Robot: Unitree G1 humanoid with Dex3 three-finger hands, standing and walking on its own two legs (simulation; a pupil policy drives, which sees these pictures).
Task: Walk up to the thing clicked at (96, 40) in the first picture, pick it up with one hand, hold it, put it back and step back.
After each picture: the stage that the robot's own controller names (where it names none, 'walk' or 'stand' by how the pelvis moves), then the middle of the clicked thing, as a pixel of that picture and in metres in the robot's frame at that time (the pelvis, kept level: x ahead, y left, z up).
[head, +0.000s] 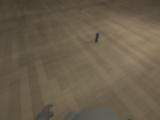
stand; (96, 37) +1.83 -0.11 -0.65
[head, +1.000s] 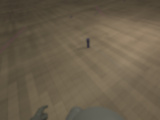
walk; (88, 43) +1.69 +0.21 -0.63
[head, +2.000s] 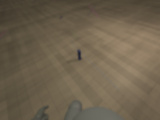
walk; (79, 55) +1.17 +0.32 -0.65
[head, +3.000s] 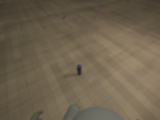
walk; (79, 70) +0.77 +0.21 -0.64
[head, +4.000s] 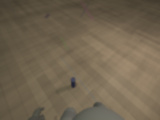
walk; (73, 83) +0.51 +0.17 -0.65
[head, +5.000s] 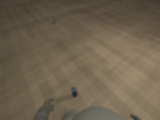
stand; (74, 92) +0.40 +0.19 -0.64
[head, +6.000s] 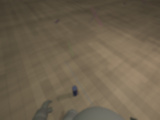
stand; (74, 91) +0.42 +0.18 -0.65
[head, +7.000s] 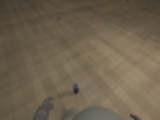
stand; (75, 89) +0.43 +0.17 -0.65
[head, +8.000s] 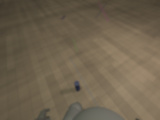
stand; (77, 86) +0.45 +0.20 -0.64
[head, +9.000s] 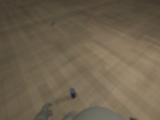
stand; (72, 93) +0.39 +0.21 -0.66
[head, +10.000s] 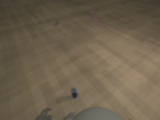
stand; (74, 93) +0.40 +0.19 -0.66
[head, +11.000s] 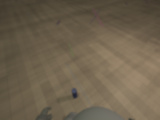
stand; (74, 93) +0.39 +0.18 -0.66
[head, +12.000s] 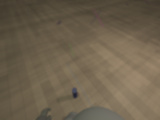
stand; (74, 93) +0.40 +0.18 -0.66
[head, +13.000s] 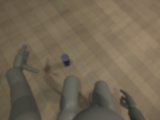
go down; (66, 61) +0.45 +0.23 -0.38
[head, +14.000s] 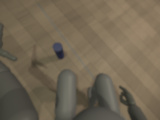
go down; (59, 52) +0.47 +0.27 -0.27
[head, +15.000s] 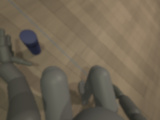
close in; (33, 45) +0.44 +0.32 -0.17
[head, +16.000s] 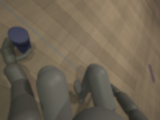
close; (23, 44) +0.43 +0.33 -0.16
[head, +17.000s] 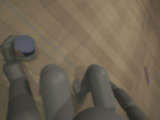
lift; (27, 48) +0.39 +0.31 -0.16
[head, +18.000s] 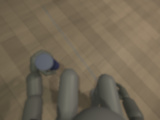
lift; (50, 64) +0.31 +0.28 -0.02
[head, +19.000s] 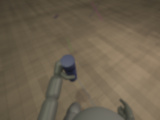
hold; (70, 70) +0.32 +0.14 +0.08
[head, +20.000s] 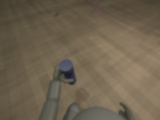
hold; (69, 74) +0.30 +0.15 +0.04
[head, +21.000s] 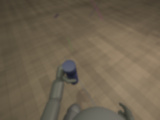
crouch; (72, 74) +0.31 +0.14 +0.04
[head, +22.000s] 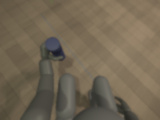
crouch; (57, 51) +0.44 +0.22 -0.05
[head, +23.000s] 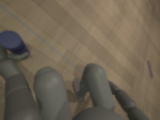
lower; (18, 48) +0.42 +0.32 -0.16
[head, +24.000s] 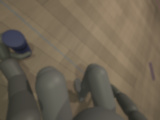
lower; (21, 47) +0.41 +0.33 -0.16
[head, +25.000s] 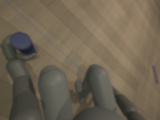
lower; (27, 48) +0.40 +0.32 -0.16
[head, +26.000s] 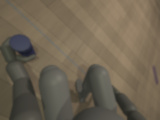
lower; (26, 50) +0.39 +0.32 -0.16
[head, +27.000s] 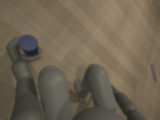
loosen; (31, 50) +0.40 +0.29 -0.17
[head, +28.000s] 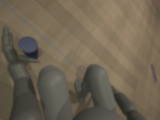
withdraw; (31, 51) +0.40 +0.29 -0.16
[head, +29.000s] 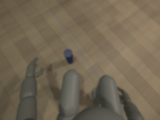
walk; (69, 57) +0.45 +0.23 -0.28
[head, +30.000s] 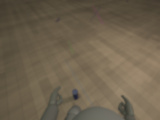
stand; (75, 94) +0.37 +0.16 -0.59
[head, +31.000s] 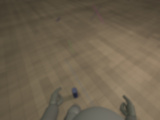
stand; (75, 93) +0.38 +0.17 -0.60
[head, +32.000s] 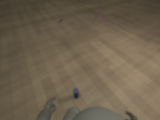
stand; (76, 93) +0.38 +0.16 -0.63
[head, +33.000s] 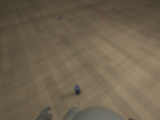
walk; (77, 90) +0.41 +0.16 -0.65
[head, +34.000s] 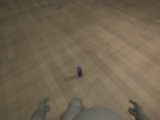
walk; (79, 72) +0.61 +0.17 -0.62
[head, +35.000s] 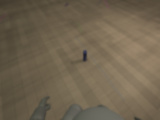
walk; (84, 56) +0.96 +0.13 -0.63
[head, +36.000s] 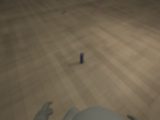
stand; (81, 58) +1.02 +0.17 -0.65
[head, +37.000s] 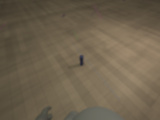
stand; (81, 60) +1.02 +0.17 -0.66
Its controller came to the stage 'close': yes
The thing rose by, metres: 0.67
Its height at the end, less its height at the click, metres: +0.00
